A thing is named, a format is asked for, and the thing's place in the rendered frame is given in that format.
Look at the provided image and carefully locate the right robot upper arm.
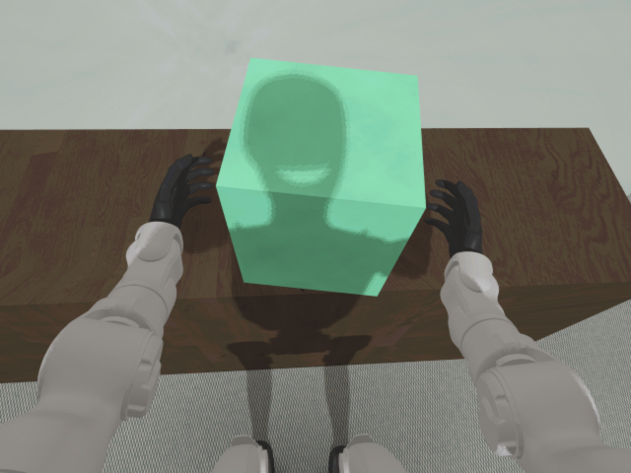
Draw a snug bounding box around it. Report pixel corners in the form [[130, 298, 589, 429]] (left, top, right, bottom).
[[476, 360, 631, 473]]

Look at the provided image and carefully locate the carton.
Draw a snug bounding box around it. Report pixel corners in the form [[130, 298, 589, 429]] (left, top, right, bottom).
[[216, 58, 426, 297]]

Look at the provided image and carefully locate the left robot shin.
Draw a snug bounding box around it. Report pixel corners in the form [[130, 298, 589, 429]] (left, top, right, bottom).
[[231, 435, 259, 447]]

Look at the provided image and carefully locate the left robot hand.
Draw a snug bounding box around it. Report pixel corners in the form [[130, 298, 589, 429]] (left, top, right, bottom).
[[149, 154, 215, 229]]

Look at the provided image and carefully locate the robot right forearm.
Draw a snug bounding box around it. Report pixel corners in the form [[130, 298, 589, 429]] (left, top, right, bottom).
[[440, 251, 600, 437]]

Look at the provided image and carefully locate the robot left forearm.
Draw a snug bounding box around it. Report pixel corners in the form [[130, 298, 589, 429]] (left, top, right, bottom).
[[37, 222, 183, 401]]

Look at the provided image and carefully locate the left robot thigh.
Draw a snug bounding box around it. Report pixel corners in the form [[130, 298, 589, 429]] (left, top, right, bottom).
[[211, 444, 268, 473]]

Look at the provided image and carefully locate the left robot upper arm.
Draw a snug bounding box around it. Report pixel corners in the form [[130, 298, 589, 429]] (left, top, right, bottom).
[[0, 317, 164, 473]]

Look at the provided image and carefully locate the right robot hand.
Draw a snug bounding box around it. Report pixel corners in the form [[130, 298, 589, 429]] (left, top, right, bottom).
[[424, 179, 482, 258]]

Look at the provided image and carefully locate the pedestal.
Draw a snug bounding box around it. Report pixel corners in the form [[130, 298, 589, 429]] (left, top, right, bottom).
[[0, 128, 631, 383]]

